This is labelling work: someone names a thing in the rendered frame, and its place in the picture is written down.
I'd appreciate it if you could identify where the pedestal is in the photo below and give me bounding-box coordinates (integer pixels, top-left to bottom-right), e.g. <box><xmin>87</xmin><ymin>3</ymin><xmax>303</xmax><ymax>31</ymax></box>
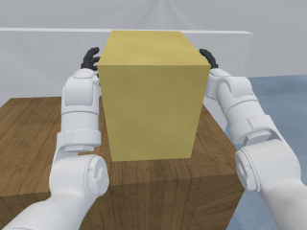
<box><xmin>0</xmin><ymin>95</ymin><xmax>245</xmax><ymax>230</ymax></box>

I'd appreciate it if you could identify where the robot right hand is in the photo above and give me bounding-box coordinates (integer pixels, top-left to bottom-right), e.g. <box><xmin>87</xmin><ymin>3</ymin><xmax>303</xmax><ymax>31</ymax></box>
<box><xmin>199</xmin><ymin>49</ymin><xmax>219</xmax><ymax>70</ymax></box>

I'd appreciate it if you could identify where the robot right upper arm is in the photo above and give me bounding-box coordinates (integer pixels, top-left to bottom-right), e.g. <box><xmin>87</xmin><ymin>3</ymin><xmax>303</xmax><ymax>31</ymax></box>
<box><xmin>234</xmin><ymin>139</ymin><xmax>307</xmax><ymax>230</ymax></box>

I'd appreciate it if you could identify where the robot left upper arm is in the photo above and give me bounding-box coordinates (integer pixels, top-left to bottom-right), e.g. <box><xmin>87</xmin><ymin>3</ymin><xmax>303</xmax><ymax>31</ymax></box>
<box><xmin>2</xmin><ymin>154</ymin><xmax>109</xmax><ymax>230</ymax></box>

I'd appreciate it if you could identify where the carton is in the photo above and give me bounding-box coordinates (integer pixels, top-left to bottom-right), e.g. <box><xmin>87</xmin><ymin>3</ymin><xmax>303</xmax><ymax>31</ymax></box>
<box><xmin>97</xmin><ymin>30</ymin><xmax>211</xmax><ymax>162</ymax></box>

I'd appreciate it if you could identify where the right robot forearm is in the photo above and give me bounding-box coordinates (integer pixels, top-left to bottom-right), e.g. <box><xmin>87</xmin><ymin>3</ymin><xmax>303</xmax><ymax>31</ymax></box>
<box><xmin>204</xmin><ymin>68</ymin><xmax>301</xmax><ymax>179</ymax></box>

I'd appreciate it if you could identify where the left robot forearm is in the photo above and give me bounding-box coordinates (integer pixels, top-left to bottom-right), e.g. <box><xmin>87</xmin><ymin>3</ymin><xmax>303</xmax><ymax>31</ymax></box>
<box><xmin>49</xmin><ymin>68</ymin><xmax>102</xmax><ymax>192</ymax></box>

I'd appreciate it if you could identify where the robot left hand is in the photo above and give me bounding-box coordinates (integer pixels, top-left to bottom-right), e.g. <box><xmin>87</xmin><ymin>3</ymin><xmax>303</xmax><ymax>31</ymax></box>
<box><xmin>81</xmin><ymin>47</ymin><xmax>101</xmax><ymax>86</ymax></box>

